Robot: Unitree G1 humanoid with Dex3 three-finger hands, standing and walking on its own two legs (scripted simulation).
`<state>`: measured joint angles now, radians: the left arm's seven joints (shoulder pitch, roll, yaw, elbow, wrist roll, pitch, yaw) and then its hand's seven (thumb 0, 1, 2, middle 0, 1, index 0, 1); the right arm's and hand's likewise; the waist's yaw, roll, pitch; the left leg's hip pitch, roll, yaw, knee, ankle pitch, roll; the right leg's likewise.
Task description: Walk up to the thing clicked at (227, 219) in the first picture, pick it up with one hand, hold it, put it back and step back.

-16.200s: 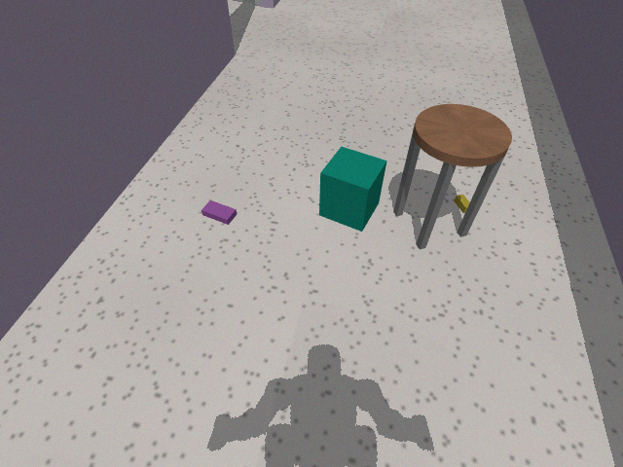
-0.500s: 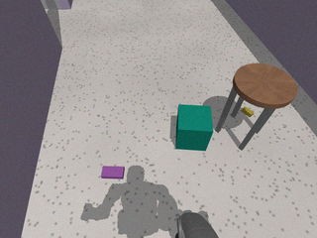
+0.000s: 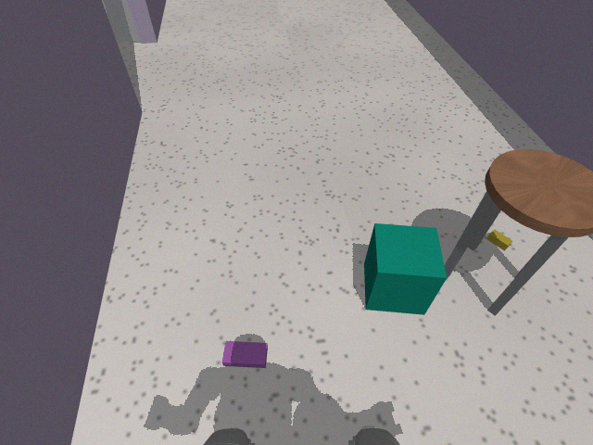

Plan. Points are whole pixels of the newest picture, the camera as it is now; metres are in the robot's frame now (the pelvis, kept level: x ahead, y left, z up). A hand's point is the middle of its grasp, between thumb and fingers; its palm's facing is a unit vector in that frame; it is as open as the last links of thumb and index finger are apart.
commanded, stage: walk up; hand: left
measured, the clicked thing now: (245, 354) +0.49 +0.20 -0.72
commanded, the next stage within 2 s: none
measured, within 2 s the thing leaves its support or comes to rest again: neither
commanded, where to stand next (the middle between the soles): +0.10 -0.04 m, yaw +1 degrees
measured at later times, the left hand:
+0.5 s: hand out of the picture +0.11 +0.23 -0.13, palm faces -0.09 -0.92 -0.39, open 7.3 cm
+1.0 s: hand out of the picture +0.11 +0.19 -0.11, palm faces -0.03 -0.93 -0.36, open 7.4 cm
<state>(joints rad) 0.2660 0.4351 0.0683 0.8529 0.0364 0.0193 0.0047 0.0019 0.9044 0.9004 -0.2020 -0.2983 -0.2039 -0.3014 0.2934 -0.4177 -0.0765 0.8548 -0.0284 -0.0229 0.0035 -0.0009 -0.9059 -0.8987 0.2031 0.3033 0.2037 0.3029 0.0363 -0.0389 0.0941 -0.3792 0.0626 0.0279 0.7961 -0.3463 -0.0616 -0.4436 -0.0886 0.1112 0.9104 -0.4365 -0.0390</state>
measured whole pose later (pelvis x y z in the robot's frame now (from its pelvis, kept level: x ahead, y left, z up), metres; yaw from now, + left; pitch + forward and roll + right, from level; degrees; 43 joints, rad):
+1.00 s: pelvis +0.01 -0.06 +0.03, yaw +0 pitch -3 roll +0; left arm 0.12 0.34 0.01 1.05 0.01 -0.02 -0.01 0.00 0.91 0.90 -0.20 -0.30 -0.20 -0.30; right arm 0.11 -0.38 0.00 1.02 -0.01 -0.01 0.02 0.00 -0.90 -0.90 0.21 0.30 0.21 0.30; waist 0.00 0.03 0.07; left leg -0.29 0.01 -0.01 0.56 -0.23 -0.01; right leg -0.25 -0.02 -0.04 0.59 -0.30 -0.01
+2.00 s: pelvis +0.04 -0.04 +0.05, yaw +2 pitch -1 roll +0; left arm 0.08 0.34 0.02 1.16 0.02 -0.02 -0.01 0.00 0.91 0.90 -0.20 -0.30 -0.20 -0.30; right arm 0.06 -0.34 -0.01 1.13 -0.01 0.00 0.01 0.00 -0.90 -0.90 0.20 0.30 0.20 0.30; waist 0.01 0.00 0.05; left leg -0.18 -0.02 -0.04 0.36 -0.16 0.01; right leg -0.10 -0.04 -0.07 0.33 -0.21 0.02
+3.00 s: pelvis +0.05 -0.05 +0.05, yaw +1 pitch -1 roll +0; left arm 0.11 0.34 0.01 1.15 0.01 -0.01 -0.01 0.00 0.91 0.90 -0.20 -0.30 -0.20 -0.30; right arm 0.09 -0.35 0.01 1.15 -0.01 -0.01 0.01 0.00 -0.90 -0.90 0.20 0.30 0.20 0.30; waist 0.00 0.00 0.04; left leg -0.14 0.00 -0.03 0.32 -0.15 -0.01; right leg -0.07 -0.02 -0.07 0.31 -0.21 0.01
